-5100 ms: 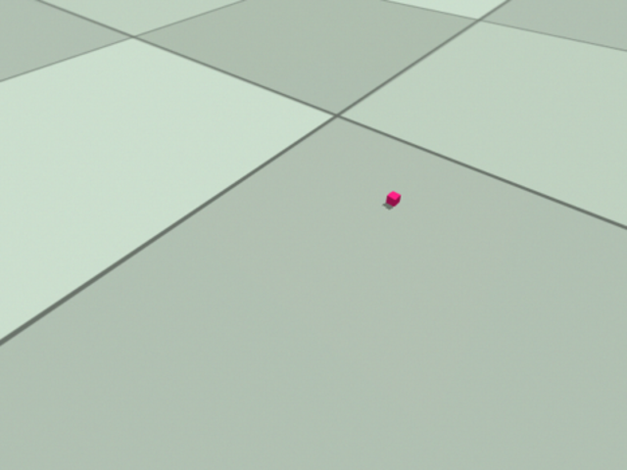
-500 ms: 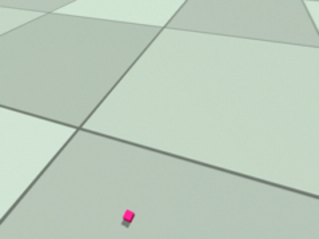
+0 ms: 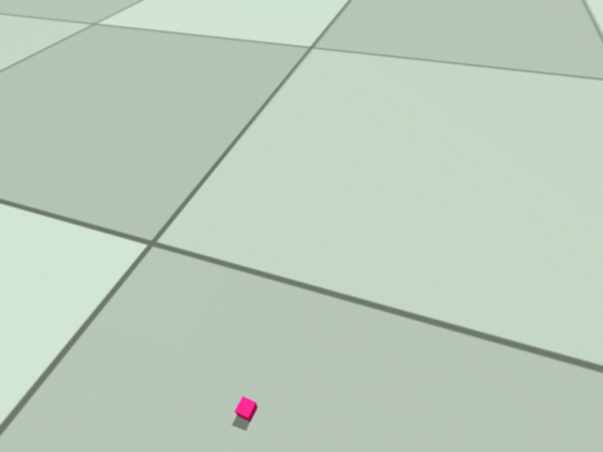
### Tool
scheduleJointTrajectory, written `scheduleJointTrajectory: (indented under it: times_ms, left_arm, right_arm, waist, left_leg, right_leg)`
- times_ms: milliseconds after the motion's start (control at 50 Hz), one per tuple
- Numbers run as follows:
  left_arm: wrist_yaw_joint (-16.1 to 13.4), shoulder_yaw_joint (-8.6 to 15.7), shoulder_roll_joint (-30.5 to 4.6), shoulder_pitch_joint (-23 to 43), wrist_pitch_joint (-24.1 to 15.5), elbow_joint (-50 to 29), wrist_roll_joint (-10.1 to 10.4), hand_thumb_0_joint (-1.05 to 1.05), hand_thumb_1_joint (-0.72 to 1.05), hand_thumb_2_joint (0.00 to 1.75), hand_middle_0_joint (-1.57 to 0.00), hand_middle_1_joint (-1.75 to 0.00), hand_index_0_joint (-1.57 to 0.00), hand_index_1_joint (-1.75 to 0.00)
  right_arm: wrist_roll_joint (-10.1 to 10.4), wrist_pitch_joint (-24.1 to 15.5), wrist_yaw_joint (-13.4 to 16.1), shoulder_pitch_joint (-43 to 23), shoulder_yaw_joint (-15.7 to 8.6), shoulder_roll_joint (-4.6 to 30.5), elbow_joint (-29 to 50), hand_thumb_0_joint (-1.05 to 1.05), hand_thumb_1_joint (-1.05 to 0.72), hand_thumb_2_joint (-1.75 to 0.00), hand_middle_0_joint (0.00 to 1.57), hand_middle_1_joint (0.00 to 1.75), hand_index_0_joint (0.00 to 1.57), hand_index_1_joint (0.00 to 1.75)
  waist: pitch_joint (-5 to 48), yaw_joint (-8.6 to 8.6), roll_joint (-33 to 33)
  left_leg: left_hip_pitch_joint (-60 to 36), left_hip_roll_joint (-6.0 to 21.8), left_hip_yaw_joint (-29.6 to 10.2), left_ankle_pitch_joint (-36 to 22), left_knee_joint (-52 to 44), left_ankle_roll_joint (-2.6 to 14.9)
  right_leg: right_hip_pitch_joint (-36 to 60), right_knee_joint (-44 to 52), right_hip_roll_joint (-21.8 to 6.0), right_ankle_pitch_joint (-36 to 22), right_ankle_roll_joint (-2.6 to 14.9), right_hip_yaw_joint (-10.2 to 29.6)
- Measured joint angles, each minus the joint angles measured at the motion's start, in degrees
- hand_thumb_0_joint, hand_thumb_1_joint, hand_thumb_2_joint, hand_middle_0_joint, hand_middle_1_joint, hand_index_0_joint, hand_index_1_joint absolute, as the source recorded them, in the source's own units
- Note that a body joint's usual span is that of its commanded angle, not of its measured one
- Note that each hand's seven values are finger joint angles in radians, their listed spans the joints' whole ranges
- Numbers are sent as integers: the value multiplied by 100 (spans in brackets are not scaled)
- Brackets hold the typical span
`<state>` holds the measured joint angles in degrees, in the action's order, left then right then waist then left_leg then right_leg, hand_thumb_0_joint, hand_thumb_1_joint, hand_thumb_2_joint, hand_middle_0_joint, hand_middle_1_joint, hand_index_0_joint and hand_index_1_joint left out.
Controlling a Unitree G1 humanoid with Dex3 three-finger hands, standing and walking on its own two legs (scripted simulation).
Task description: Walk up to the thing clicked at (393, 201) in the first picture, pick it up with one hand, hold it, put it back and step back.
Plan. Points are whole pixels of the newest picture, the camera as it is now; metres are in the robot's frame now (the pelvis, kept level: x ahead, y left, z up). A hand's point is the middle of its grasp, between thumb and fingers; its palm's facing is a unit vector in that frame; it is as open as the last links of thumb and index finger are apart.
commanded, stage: walk up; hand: left
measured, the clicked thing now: (246, 409) +0.41 +0.23 -0.76
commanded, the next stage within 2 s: none
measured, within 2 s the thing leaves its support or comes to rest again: neither
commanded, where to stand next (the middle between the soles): +0.03 +0.01 m, yaw -1 degrees
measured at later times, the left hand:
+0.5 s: hand out of the picture +0.09 +0.30 -0.17, palm faces -0.01 -0.92 -0.39, open 7.4 cm
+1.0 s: hand out of the picture +0.05 +0.28 -0.16, palm faces -0.11 -0.92 -0.38, open 7.4 cm
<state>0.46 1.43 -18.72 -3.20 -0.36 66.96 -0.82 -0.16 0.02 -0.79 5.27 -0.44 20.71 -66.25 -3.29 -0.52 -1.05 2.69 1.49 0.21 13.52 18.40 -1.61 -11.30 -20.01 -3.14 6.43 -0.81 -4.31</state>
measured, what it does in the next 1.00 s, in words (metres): steps on the spot: right foot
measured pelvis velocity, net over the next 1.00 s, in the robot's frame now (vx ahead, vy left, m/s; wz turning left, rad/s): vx -0.05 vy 0.01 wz -0.06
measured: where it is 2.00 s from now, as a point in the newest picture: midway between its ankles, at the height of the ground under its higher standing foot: outside the picture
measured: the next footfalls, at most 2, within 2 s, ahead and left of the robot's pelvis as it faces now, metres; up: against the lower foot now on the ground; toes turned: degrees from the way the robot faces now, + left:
right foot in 0.98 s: -0.03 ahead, -0.12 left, +0.00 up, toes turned -1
left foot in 1.32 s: -0.02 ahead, +0.16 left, +0.00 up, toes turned -3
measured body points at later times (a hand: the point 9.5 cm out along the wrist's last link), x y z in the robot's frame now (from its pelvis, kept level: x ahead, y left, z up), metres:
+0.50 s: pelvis -0.06 +0.03 -0.03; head +0.01 +0.04 +0.42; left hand +0.09 +0.35 -0.15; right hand +0.03 -0.30 -0.14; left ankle -0.09 +0.16 -0.74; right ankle +0.05 -0.13 -0.75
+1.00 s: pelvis -0.05 +0.01 -0.02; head -0.03 +0.02 +0.43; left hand +0.06 +0.33 -0.14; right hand -0.04 -0.33 -0.12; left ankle -0.09 +0.16 -0.75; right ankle -0.03 -0.12 -0.75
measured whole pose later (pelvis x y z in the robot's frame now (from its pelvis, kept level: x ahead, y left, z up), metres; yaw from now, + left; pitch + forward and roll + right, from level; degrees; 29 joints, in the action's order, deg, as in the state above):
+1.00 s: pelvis -0.05 +0.01 -0.02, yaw -3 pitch -3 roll +0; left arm 2.7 4.3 -23.7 -9.6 0.8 55.1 -1.9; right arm -1.5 -1.6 -0.4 17.3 -3.8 25.1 -52.0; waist -6.4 1.9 0.3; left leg 9.3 5.5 3.2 22.8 35.5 -1.4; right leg -14.7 -33.3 -0.6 15.7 0.6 -0.1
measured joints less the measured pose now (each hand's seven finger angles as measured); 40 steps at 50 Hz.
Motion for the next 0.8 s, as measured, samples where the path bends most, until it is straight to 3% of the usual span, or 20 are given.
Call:
scheduleJointTrajectory:
  times_ms: [280,340,400,440,500,540,580,600,660,800]
  left_arm:
    - [-2,59,-16,93,54,-182,42,1,90,90,-21,-30,-21,-30]
    - [-42,118,-72,237,123,-436,71,1,90,90,-21,-30,-21,-30]
    - [-91,148,-119,400,204,-726,-28,1,90,90,-21,-30,-21,-30]
    - [-127,162,-170,470,242,-894,-105,1,90,90,-21,-30,-21,-30]
    - [-144,174,-303,562,303,-1066,-171,1,90,90,-21,-30,-21,-30]
    - [-128,192,-418,622,380,-1170,-131,1,90,90,-21,-30,-21,-30]
    - [-135,232,-447,545,455,-1181,-109,1,90,90,-21,-30,-21,-30]
    - [-125,240,-458,491,487,-1151,-100,1,90,90,-21,-30,-20,-30]
    - [-87,254,-527,195,484,-1122,-39,1,90,90,-21,-30,-20,-30]
    - [110,288,-598,-569,535,-972,-166,1,90,90,-21,-30,-20,-30]
  right_arm:
    - [13,54,-3,65,-29,34,104,0,-90,-90,21,30,20,30]
    - [70,146,9,-73,-115,128,335,0,-90,-90,21,30,20,30]
    - [47,299,1,-146,-245,280,619,0,-90,-90,21,30,20,30]
    - [27,362,-26,-119,-322,348,786,0,-90,-90,21,30,20,30]
    - [-22,307,-59,59,-385,367,885,0,-90,-90,20,30,20,30]
    - [-130,214,-36,187,-429,285,810,0,-90,-90,20,30,20,30]
    - [-204,191,-41,342,-395,165,743,0,-90,-90,20,30,20,30]
    - [-222,175,-29,424,-370,105,711,0,-90,-90,20,30,20,30]
    - [-242,77,41,617,-305,-55,679,0,-90,-90,21,30,20,30]
    - [-202,-294,122,947,-362,-39,1060,0,-90,-90,21,31,21,30]
  waist:
    - [-59,50,37]
    - [-329,73,25]
    - [-577,70,31]
    - [-657,102,46]
    - [-640,172,137]
    - [-695,148,377]
    - [-691,174,459]
    - [-665,223,448]
    - [-577,179,514]
    - [-412,142,521]
  left_leg:
    - [148,11,-2,80,214,-9]
    - [643,-16,-21,213,926,48]
    - [1341,-189,-106,1196,2490,177]
    - [1585,-225,-158,1496,3115,241]
    - [1409,-106,-146,1315,2562,241]
    - [1235,-217,-37,1011,2157,202]
    - [1258,-243,-30,984,2213,243]
    - [1248,-221,-89,922,2136,261]
    - [1103,-161,-55,674,1706,273]
    - [714,-1,230,526,1220,256]
  right_leg:
    - [-122,-152,5,45,18,4]
    - [-406,-440,-36,73,45,-9]
    - [-727,-769,-148,93,45,19]
    - [-935,-967,-219,102,25,22]
    - [-1279,-1377,-344,192,-69,8]
    - [-1556,-1942,-468,659,25,223]
    - [-1726,-2647,-98,1706,114,787]
    - [-1770,-3066,143,1911,140,1019]
    - [-1750,-3837,560,1823,162,1320]
    - [-1028,-3232,465,1837,61,1096]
